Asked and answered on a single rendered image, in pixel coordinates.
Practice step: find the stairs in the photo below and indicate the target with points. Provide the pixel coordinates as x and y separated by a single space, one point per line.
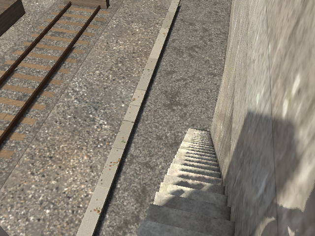
190 200

